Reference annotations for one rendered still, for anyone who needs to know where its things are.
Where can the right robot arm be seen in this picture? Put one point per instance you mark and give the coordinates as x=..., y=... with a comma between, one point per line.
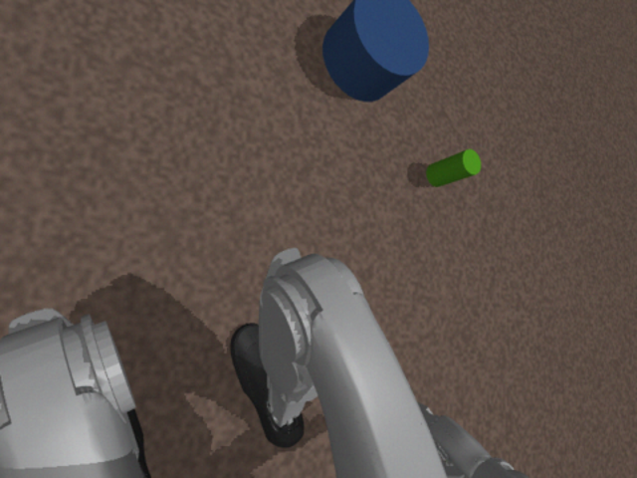
x=497, y=468

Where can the right robot hand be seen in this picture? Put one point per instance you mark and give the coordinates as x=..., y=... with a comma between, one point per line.
x=455, y=445

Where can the left robot foot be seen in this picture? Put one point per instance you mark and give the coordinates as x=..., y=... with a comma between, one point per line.
x=139, y=440

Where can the right robot foot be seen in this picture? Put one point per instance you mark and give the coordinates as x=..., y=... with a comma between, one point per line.
x=246, y=359

